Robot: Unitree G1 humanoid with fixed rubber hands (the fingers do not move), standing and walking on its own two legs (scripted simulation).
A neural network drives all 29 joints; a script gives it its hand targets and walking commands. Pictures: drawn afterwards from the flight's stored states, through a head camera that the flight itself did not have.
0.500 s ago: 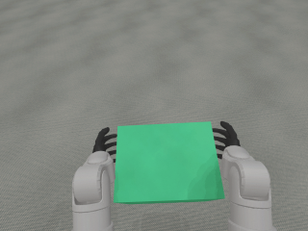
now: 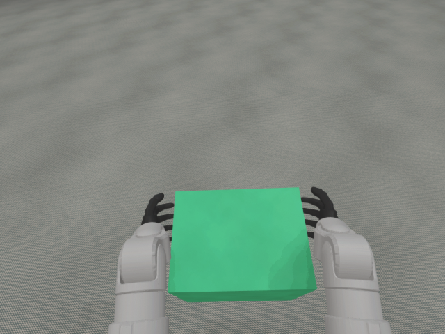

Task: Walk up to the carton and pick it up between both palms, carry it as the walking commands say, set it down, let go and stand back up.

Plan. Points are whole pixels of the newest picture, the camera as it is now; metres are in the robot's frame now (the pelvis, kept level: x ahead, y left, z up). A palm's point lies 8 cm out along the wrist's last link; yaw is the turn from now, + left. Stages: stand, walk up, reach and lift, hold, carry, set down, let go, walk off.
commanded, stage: carry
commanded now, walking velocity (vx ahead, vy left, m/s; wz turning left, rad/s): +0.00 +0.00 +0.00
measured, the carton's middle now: (238, 250) +0.29 +0.00 -0.01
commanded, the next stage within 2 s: hold in 1.72 s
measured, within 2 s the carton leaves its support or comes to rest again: neither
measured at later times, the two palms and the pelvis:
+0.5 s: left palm (156, 247) +0.27 +0.15 +0.04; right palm (328, 245) +0.27 -0.16 +0.05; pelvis -0.01 +0.00 +0.00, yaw -1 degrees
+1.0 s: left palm (154, 261) +0.25 +0.15 +0.03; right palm (329, 260) +0.24 -0.16 +0.04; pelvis -0.04 +0.00 +0.00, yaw -1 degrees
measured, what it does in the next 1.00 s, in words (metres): stands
